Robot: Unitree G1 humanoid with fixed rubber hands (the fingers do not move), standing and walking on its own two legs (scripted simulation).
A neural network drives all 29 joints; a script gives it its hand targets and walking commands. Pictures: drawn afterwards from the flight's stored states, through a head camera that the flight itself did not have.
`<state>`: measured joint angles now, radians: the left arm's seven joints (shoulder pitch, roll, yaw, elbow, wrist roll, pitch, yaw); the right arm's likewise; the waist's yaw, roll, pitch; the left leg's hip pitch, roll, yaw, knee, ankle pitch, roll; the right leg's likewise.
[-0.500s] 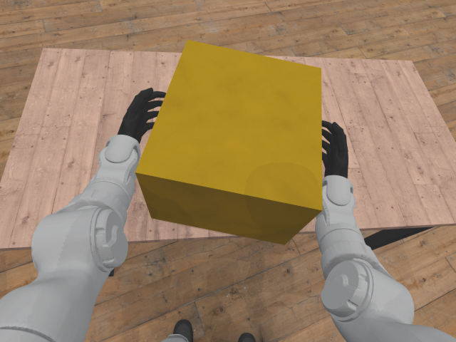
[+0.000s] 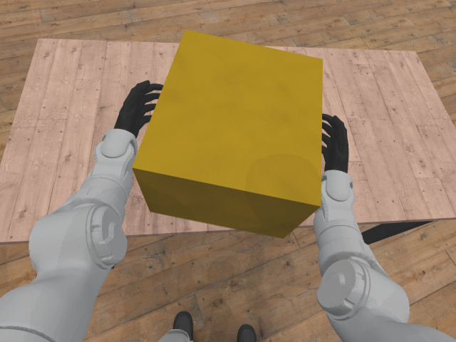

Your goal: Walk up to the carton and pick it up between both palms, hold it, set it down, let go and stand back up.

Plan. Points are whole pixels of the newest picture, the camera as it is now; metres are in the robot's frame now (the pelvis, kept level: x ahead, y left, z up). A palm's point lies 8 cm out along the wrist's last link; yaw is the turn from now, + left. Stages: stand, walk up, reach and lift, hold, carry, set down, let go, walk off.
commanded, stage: set down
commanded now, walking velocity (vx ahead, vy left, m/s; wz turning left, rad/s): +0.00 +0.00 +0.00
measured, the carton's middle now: (235, 136) +0.48 -0.01 -0.02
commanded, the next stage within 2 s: none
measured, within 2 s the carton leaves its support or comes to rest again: neither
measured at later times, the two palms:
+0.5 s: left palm (130, 127) +0.46 +0.18 +0.02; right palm (334, 164) +0.40 -0.18 +0.02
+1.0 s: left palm (116, 118) +0.48 +0.21 +0.02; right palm (355, 157) +0.42 -0.22 +0.03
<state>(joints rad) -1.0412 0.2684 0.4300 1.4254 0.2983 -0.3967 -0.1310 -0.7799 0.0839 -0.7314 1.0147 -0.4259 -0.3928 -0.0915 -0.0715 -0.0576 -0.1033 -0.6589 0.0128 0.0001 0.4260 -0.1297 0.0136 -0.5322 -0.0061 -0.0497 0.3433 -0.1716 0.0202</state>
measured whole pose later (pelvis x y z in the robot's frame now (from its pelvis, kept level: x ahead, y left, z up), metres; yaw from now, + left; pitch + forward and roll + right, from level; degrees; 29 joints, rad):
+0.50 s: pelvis +0.00 +0.00 +0.00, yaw +0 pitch +21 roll -2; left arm -1.03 0.25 0.49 1.38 0.34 -0.39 -0.15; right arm -0.79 0.09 -0.75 0.98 -0.46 -0.39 -0.07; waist -0.08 -0.05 -0.09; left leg -0.68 0.00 0.00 0.45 -0.13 0.02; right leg -0.56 -0.02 -0.06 0.38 -0.19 0.03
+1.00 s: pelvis -0.01 +0.01 -0.03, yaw -2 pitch +27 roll -4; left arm -1.19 0.41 -0.21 1.75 -0.33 -0.42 -0.07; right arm -1.02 -0.19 0.01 1.47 0.35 -0.35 -0.12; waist -0.14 -0.01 -0.27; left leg -0.96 0.04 0.01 0.76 -0.28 0.02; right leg -0.84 0.01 -0.03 0.68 -0.31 0.03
